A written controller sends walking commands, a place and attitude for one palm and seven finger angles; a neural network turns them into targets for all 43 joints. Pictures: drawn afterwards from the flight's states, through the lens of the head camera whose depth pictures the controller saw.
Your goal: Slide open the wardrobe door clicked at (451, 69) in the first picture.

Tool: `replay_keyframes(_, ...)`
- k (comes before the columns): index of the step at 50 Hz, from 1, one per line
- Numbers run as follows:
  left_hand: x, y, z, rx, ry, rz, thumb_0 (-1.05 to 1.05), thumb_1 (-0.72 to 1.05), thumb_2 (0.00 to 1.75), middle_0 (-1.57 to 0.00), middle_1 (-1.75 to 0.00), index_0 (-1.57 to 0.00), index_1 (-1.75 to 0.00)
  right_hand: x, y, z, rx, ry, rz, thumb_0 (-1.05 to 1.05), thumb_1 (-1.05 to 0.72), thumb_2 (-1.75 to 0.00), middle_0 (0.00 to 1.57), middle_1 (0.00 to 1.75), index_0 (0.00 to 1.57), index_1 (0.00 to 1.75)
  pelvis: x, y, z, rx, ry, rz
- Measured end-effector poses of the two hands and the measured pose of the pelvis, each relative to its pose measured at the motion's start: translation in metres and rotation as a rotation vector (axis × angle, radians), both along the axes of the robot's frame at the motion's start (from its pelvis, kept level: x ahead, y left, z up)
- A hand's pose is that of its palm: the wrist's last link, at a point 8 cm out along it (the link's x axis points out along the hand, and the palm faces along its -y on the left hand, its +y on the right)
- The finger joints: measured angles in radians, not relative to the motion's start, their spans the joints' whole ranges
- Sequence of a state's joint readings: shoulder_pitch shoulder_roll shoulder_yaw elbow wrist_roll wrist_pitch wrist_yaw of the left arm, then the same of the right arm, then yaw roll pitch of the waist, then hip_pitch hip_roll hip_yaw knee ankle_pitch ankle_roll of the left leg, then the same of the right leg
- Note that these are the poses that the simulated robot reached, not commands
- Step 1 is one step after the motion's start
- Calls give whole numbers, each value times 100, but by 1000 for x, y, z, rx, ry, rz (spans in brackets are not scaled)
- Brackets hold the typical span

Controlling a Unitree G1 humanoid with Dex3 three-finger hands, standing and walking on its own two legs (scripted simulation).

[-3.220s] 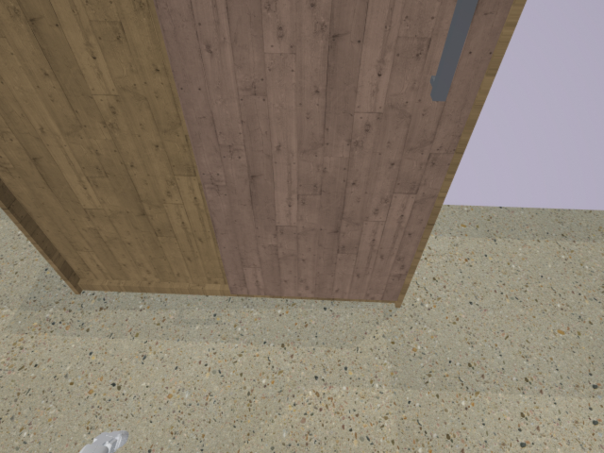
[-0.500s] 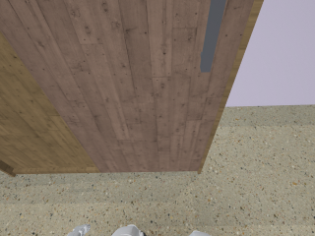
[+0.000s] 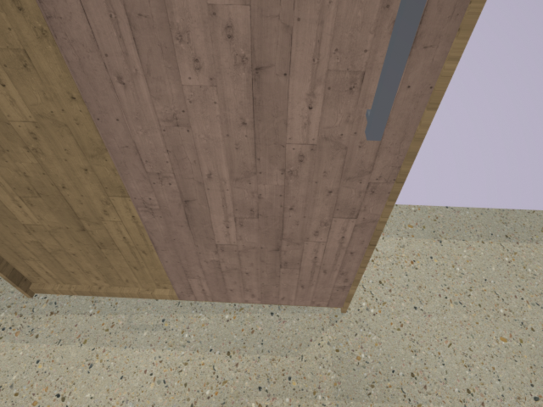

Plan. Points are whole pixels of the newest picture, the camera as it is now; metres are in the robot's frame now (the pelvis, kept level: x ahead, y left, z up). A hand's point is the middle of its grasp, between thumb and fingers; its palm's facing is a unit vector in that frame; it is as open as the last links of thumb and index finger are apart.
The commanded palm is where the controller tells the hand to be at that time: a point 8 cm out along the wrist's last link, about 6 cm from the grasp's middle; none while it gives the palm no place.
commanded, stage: come to a stop and stand still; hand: right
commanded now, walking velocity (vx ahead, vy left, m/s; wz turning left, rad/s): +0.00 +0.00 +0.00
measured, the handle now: (389, 61) +0.56 -0.12 +0.25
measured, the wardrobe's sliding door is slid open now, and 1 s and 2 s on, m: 0.00 0.00 0.00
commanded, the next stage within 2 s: look again from close up in 1.06 s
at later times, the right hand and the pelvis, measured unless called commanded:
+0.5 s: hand out of the picture -0.02 -0.13 -0.18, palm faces +0.05 +0.99 -0.14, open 7.4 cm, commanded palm none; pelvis +0.00 +0.02 +0.00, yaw +0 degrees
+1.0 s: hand out of the picture +0.03 -0.22 -0.17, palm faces -0.01 +0.97 -0.24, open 7.4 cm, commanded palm none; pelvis +0.00 -0.02 +0.00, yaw +1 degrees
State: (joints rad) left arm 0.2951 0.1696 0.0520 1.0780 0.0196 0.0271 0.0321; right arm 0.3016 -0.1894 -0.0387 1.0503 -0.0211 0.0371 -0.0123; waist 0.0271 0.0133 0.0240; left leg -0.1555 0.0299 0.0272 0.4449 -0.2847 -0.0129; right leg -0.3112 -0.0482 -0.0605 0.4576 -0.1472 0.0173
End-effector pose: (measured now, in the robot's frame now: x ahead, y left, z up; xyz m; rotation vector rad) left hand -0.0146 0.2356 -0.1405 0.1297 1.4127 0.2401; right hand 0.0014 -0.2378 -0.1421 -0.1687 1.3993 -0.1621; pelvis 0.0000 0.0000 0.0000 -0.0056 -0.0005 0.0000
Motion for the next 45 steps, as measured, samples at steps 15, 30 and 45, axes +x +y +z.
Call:
replay_keyframes(15, -22, -9, -8, -85, 66, -2, 1, 91, 90, -20, -30, -20, -30, -14, 59, -4, 61, 20, -24, 1, -93, -90, 20, 30, 20, 30, 1, 26, 2, 11, -28, 0)
replay_keyframes(30, 13, 0, -6, -36, -18, -35, 2, 93, 90, -20, -30, -20, -30, -24, 52, -7, 59, 23, -15, 0, -91, -90, 20, 30, 20, 30, 2, 13, -2, 37, -13, 7)
replay_keyframes(45, 47, -23, 0, -10, -145, -97, 1, 94, 90, -20, -30, -20, -30, 19, -18, -2, -17, -87, 32, 0, -91, -90, 19, 30, 20, 30, 3, -17, -4, 11, -15, 10)
